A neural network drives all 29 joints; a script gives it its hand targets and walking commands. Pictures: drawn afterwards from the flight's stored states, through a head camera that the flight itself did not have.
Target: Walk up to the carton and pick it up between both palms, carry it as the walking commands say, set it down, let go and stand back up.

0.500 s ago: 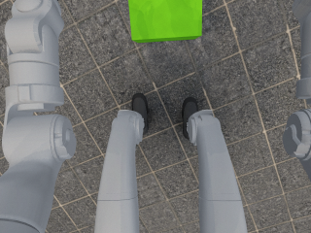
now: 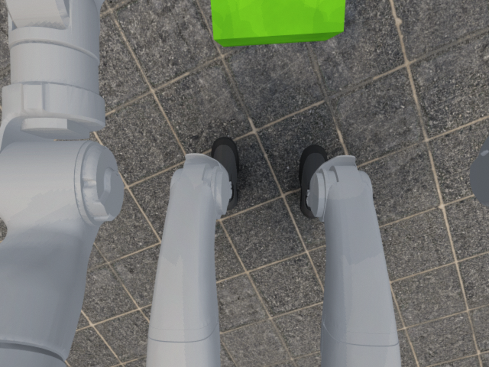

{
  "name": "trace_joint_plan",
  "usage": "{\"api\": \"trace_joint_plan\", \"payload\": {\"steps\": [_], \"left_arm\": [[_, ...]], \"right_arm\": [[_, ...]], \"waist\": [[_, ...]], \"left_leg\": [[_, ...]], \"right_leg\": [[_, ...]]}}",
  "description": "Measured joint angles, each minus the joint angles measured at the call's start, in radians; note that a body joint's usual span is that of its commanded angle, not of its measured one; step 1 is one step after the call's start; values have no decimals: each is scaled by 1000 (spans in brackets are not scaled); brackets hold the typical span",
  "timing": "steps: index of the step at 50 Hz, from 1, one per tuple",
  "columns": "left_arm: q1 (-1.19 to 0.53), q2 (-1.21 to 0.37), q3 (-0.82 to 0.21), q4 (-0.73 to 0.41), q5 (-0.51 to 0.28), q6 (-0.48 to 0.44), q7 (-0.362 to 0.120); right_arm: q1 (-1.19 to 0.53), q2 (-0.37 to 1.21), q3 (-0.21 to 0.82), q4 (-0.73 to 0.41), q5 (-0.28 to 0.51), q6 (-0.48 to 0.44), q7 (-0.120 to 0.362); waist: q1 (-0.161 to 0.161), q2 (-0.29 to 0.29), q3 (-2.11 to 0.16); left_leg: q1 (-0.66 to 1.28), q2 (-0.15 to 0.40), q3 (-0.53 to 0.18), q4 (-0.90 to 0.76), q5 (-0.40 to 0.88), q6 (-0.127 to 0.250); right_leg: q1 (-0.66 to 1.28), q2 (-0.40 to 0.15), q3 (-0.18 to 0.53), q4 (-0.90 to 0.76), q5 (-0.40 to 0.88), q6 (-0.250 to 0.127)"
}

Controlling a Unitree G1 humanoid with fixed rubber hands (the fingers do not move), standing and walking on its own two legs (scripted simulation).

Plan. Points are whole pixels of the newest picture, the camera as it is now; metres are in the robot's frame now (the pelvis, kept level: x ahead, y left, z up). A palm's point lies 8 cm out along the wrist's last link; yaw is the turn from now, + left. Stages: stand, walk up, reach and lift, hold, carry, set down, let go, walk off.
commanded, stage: reach and lift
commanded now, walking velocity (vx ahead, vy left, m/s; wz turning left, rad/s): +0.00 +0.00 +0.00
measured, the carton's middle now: out of the picture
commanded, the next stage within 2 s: none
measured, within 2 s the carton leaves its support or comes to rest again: neither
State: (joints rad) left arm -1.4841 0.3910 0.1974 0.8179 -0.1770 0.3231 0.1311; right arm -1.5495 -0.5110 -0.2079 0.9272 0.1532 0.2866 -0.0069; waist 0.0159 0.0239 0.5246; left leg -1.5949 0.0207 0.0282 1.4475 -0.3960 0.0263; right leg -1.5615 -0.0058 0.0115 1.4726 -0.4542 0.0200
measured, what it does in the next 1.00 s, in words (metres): lowers itself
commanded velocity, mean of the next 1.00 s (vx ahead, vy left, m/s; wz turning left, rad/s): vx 0.00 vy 0.00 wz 0.00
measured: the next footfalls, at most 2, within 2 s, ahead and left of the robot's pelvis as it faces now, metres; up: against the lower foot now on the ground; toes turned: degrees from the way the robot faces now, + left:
none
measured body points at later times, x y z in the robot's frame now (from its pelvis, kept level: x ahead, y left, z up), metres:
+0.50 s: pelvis -0.01 -0.01 -0.14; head +0.38 -0.01 +0.07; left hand +0.58 +0.19 -0.30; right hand +0.60 -0.21 -0.30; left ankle +0.12 +0.11 -0.55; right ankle +0.10 -0.13 -0.55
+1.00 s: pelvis +0.01 -0.02 -0.24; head +0.41 -0.02 -0.03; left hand +0.58 +0.20 -0.44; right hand +0.59 -0.21 -0.45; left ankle +0.12 +0.11 -0.55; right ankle +0.10 -0.13 -0.55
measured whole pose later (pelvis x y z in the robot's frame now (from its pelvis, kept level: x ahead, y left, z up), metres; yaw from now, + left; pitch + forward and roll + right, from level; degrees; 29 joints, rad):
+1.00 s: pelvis +0.01 -0.02 -0.24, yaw +1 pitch +34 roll +1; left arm -1.57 0.44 0.10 1.14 -0.27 0.12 0.12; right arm -1.56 -0.48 -0.03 1.10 0.27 0.14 -0.09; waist 0.00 0.02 0.53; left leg -2.29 0.02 0.01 2.29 -0.59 0.00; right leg -2.24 0.00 0.01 2.35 -0.70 -0.01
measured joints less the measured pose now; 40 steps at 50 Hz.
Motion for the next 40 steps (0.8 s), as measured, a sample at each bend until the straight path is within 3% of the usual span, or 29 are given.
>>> {"api": "trace_joint_plan", "payload": {"steps": [7, 14, 40], "left_arm": [[-64, 20, -29, -16, -38, 62, 43], [-50, 24, -46, -52, -60, 78, 56], [-51, 33, -76, 203, -76, -134, 6]], "right_arm": [[-62, -41, 46, -16, 50, 55, -21], [-49, -43, 83, -57, 77, 73, -45], [-31, 30, 151, 102, 103, -96, -96]], "waist": [[-2, 3, 2], [-3, 3, 3], [-5, -13, 2]], "left_leg": [[-179, 3, 10, 212, -50, 9], [-293, 7, 19, 345, -82, 12], [-597, 12, -14, 736, -181, -26]], "right_leg": [[-179, 1, 13, 218, -55, 8], [-297, 5, 25, 359, -92, 10], [-599, 10, -1, 766, -210, -25]]}}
